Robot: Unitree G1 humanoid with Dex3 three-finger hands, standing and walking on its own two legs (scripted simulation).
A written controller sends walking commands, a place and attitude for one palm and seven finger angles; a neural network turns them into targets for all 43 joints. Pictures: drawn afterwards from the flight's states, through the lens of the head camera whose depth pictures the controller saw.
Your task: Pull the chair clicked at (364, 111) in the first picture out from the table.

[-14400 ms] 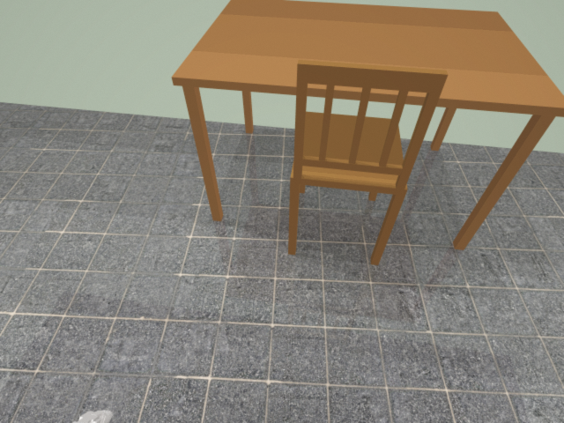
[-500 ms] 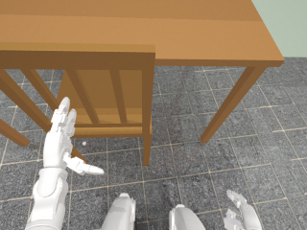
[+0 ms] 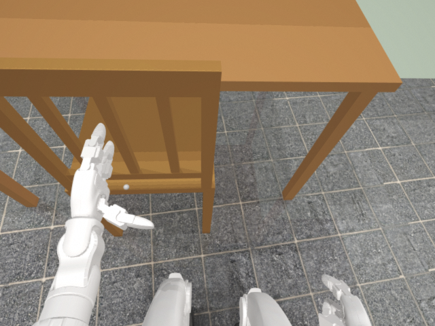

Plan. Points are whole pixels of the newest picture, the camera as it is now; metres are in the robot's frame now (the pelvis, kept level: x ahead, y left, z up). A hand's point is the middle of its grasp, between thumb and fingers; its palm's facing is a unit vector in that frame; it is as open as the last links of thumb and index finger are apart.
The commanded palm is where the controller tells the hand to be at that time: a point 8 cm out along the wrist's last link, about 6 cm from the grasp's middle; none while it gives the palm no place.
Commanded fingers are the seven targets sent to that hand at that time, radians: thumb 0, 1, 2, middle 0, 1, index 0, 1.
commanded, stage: push the fingers through the gap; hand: left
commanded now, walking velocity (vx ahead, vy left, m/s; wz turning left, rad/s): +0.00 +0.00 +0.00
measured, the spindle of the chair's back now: (121, 139) +0.45 +0.21 +0.02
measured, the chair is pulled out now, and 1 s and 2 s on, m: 0.00 0.00 0.00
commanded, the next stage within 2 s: hook a spindle and tug to test in 1.20 s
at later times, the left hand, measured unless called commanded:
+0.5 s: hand (134, 162) +0.40 +0.17 +0.02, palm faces +0.10 -0.99 -0.03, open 17.0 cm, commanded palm +0.38 +0.22 +0.02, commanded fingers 0.00 -0.50 0.30 -0.06 -0.08 -0.06 -0.08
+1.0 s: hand (133, 148) +0.43 +0.18 +0.02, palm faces +0.09 -1.00 -0.03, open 17.0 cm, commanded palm +0.40 +0.22 +0.02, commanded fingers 0.00 -0.50 0.30 -0.06 -0.08 -0.06 -0.08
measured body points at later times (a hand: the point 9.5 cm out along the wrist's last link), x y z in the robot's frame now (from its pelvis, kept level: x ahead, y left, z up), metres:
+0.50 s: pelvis +0.00 +0.00 +0.00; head +0.12 +0.01 +0.43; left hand +0.39 +0.23 +0.03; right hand +0.11 -0.26 -0.12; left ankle +0.05 +0.09 -0.62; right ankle +0.00 -0.11 -0.62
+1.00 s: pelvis +0.00 +0.00 +0.00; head +0.13 +0.01 +0.43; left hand +0.42 +0.23 +0.03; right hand +0.08 -0.27 -0.12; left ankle +0.05 +0.09 -0.62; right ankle +0.00 -0.11 -0.62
